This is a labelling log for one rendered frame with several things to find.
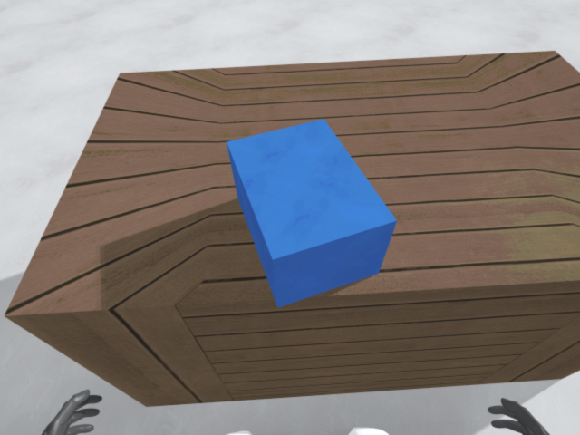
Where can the pedestal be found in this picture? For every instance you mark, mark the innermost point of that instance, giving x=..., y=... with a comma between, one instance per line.
x=147, y=274

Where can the left robot hand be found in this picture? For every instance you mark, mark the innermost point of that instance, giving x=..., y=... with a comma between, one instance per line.
x=68, y=415

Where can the carton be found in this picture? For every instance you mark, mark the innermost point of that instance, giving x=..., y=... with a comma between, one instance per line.
x=316, y=220

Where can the right robot hand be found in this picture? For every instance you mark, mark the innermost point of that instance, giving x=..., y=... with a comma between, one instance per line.
x=525, y=424

